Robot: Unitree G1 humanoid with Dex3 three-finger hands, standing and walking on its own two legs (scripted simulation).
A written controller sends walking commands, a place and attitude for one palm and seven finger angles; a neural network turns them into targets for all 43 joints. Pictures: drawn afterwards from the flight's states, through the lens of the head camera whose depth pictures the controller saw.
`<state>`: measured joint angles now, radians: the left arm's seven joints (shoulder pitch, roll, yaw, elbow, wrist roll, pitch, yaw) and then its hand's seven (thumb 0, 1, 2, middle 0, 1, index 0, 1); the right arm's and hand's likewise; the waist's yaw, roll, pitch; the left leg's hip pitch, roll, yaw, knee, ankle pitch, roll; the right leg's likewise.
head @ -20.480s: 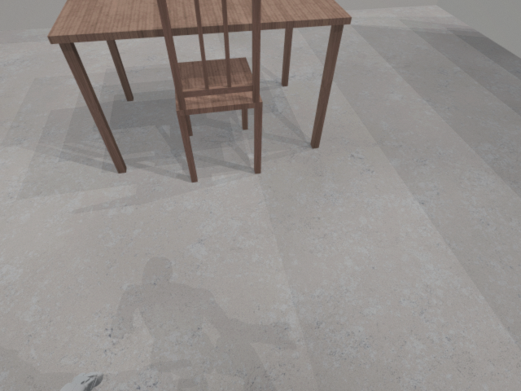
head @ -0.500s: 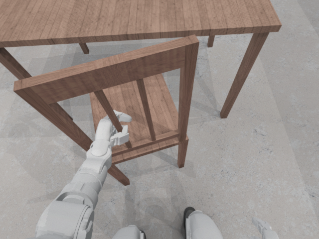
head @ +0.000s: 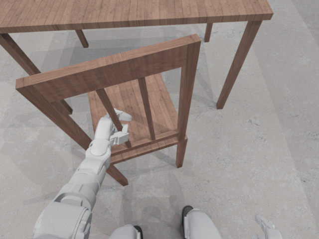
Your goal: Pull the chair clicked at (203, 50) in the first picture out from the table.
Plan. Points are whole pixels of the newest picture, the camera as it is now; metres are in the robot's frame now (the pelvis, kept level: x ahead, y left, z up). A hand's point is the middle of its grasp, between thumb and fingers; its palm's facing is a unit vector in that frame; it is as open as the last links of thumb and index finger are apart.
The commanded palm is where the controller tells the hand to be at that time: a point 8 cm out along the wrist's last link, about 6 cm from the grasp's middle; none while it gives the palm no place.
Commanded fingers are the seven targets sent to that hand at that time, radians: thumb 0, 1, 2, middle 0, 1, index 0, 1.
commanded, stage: step backward, pulling the chair out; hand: left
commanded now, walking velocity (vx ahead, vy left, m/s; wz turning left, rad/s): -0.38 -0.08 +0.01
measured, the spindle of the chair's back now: (117, 124) +0.42 +0.12 -0.04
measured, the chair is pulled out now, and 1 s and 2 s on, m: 0.33 0.46 0.54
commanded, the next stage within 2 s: stop walking, hand still on the chair in 1.24 s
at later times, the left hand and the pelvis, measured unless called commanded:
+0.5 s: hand (120, 156) +0.32 +0.11 -0.05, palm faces -0.06 -0.97 -0.23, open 5.0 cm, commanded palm +0.32 +0.16 -0.04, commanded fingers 0.00 0.90 0.90 -0.50 -1.45 -0.50 -1.45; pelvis -0.05 +0.00 +0.00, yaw +0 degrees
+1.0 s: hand (119, 180) +0.25 +0.11 -0.04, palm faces -0.04 -0.97 -0.25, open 5.2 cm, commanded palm +0.25 +0.16 -0.04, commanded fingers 0.00 0.90 0.90 -0.50 -1.45 -0.50 -1.45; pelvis -0.12 -0.01 +0.00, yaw +0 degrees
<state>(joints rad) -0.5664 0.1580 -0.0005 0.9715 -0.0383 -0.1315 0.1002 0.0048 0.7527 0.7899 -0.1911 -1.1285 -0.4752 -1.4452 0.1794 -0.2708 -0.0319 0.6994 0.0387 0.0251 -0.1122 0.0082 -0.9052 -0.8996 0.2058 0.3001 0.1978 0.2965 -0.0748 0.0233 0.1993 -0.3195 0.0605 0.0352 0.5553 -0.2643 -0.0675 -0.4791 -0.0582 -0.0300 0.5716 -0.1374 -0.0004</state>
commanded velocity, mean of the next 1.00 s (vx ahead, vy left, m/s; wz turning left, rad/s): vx -0.35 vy -0.05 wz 0.01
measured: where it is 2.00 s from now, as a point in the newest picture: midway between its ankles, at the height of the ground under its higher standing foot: outside the picture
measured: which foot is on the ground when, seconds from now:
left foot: down 0.00-0.10, up 0.12-0.30, down 0.32-0.92, up 0.94-1.00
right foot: down 0.00-0.34, up 0.36-0.46, down 0.48-1.00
